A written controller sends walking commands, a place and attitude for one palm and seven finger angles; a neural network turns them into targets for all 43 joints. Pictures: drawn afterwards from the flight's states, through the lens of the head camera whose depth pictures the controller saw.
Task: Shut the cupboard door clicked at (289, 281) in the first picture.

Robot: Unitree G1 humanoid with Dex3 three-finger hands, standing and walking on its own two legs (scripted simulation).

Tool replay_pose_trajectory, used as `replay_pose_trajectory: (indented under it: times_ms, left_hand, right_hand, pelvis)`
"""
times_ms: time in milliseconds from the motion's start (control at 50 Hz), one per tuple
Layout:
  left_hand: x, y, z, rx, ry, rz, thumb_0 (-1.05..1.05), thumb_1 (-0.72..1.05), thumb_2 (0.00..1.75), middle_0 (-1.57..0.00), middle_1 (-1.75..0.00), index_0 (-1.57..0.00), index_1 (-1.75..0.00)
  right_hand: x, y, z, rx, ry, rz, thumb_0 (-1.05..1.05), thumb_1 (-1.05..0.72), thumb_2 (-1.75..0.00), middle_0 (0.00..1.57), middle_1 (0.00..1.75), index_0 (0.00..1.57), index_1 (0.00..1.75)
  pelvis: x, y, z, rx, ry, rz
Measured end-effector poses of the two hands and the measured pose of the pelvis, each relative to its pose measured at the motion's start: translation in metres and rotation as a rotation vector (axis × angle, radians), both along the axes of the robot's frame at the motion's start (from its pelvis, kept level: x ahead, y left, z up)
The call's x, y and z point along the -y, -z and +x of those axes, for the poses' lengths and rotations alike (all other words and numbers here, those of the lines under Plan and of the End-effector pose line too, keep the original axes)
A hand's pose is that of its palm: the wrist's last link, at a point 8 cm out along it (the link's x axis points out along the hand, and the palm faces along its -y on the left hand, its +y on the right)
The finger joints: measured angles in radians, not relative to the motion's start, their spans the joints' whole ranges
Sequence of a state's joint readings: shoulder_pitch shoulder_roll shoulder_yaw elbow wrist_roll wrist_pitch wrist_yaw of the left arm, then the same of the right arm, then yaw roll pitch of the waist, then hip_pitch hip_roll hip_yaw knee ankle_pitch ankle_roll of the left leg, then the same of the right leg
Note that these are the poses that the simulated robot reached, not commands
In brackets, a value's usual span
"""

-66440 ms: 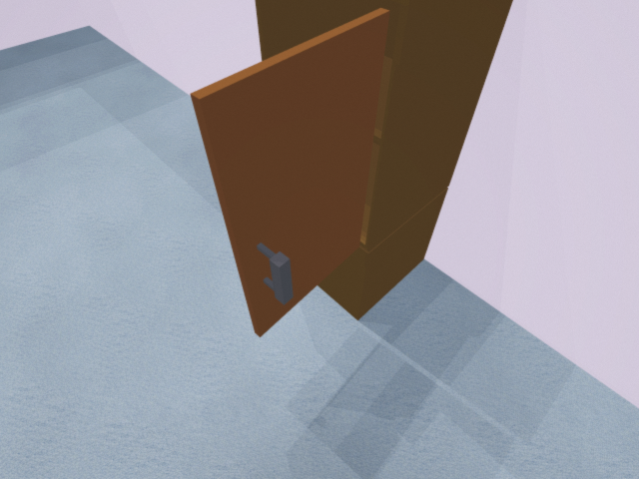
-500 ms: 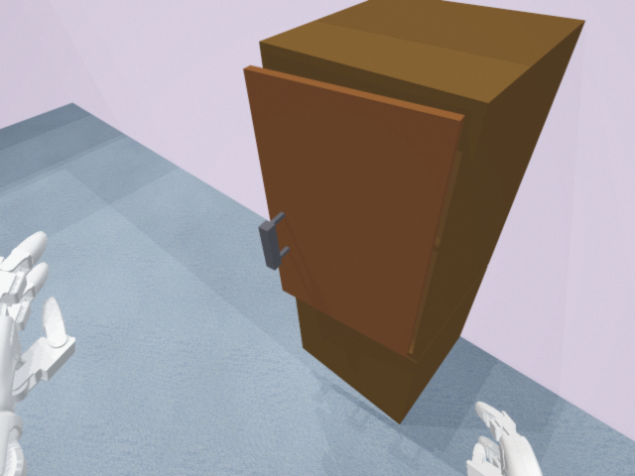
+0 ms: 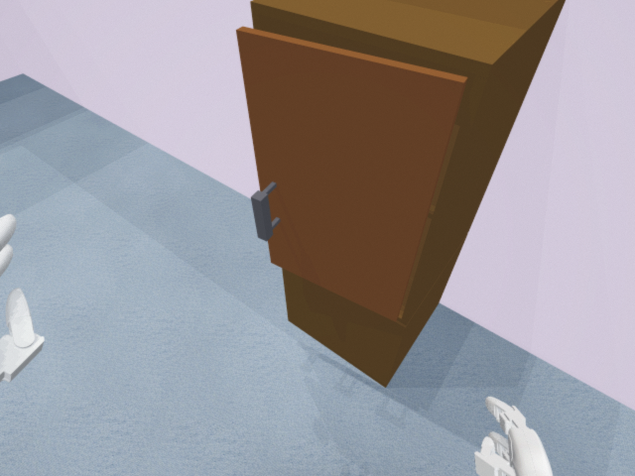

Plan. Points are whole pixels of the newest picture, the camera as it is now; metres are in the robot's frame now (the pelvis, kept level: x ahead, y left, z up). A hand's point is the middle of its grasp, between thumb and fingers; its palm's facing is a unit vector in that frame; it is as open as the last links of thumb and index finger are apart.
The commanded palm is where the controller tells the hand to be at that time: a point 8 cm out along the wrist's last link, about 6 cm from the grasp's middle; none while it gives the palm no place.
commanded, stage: step back with the hand held close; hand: left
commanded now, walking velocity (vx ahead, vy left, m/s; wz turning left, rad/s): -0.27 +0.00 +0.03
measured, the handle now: (268, 210) +0.65 +0.15 -0.10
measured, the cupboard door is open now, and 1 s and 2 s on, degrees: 7 7 7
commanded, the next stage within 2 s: stop stepping back and stand still in 0.76 s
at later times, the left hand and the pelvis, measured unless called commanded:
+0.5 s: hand out of the picture +0.11 +0.27 +0.18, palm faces +0.49 -0.74 -0.46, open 7.4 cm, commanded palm +0.04 +0.30 +0.18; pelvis -0.08 -0.01 -0.01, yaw +4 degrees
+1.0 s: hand out of the picture +0.02 +0.28 +0.18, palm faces +0.47 -0.79 -0.40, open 7.4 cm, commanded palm -0.03 +0.31 +0.18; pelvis -0.16 +0.01 -0.01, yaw +2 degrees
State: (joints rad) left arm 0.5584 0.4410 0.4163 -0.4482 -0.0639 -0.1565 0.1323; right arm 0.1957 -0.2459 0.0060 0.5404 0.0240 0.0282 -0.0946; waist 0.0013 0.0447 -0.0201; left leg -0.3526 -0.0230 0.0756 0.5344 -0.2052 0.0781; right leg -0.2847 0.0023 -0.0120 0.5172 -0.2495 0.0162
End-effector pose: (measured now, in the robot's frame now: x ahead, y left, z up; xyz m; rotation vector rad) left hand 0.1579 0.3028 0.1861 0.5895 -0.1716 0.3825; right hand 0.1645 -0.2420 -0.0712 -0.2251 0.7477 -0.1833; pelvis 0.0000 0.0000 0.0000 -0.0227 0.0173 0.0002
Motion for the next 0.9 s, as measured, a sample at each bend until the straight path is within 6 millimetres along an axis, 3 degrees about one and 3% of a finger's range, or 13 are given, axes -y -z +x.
replay_pose_trajectory:
  times_ms: [140,300,400,500,620,720,820,900]
  left_hand:
    - [-0.005,0.003,-0.034,0.067,-0.038,0.012,0.01,0.89,0.9,-0.21,-0.3,-0.22,-0.31]
    - [0.005,0.001,-0.069,0.136,-0.055,0.021,0.01,0.89,0.9,-0.21,-0.3,-0.22,-0.31]
    - [0.011,-0.003,-0.081,0.182,-0.022,0.008,0.01,0.89,0.9,-0.21,-0.3,-0.22,-0.31]
    - [0.002,-0.006,-0.092,0.189,0.007,0.052,0.01,0.88,0.9,-0.21,-0.31,-0.22,-0.31]
    - [-0.009,-0.009,-0.122,0.186,-0.03,0.082,0.01,0.89,0.9,-0.21,-0.31,-0.22,-0.31]
    - [0.002,0.002,-0.15,0.164,-0.049,0.024,0.01,0.89,0.9,-0.21,-0.3,-0.21,-0.31]
    - [0.016,-0.005,-0.161,0.232,0.03,-0.011,0.01,0.89,0.9,-0.21,-0.3,-0.22,-0.31]
    - [0.006,-0.011,-0.166,0.281,0.066,0.002,0.01,0.88,0.9,-0.21,-0.31,-0.22,-0.31]
  right_hand:
    - [-0.006,0.006,-0.026,0.009,-0.044,-0.014,0.01,-0.9,-0.9,0.2,0.3,0.2,0.3]
    - [-0.001,0.015,-0.053,-0.004,-0.088,-0.012,0.01,-0.9,-0.9,0.2,0.3,0.21,0.3]
    - [0.003,0.014,-0.071,-0.027,-0.086,-0.033,0.01,-0.9,-0.9,0.2,0.3,0.21,0.3]
    - [0.004,0.01,-0.088,-0.01,-0.056,-0.054,0.01,-0.9,-0.9,0.2,0.3,0.21,0.3]
    - [-0.003,0.009,-0.099,0.013,-0.085,-0.043,0.01,-0.9,-0.9,0.2,0.3,0.2,0.3]
    - [-0.009,0.015,-0.104,0.02,-0.138,-0.019,0.01,-0.9,-0.9,0.2,0.3,0.2,0.3]
    - [-0.013,0.008,-0.12,0.043,-0.116,-0.018,0.01,-0.9,-0.9,0.2,0.3,0.21,0.3]
    - [-0.013,-0.001,-0.135,0.084,-0.071,-0.026,0.01,-0.9,-0.9,0.2,0.3,0.21,0.3]
  pelvis:
    - [0.001,0.007,-0.026,0.015,-0.022,-0.007]
    - [0.011,0.013,-0.051,0.025,-0.05,-0.004]
    - [0.01,0.012,-0.065,0.019,-0.056,-0.002]
    - [0.006,0.014,-0.081,0.024,-0.062,-0.027]
    - [0.01,0.015,-0.098,-0.005,-0.102,-0.053]
    - [0.016,0.016,-0.126,-0.038,-0.06,-0.039]
    - [0.014,0.014,-0.14,0.018,-0.05,-0.045]
    - [0.008,0.015,-0.15,0.041,-0.059,-0.054]
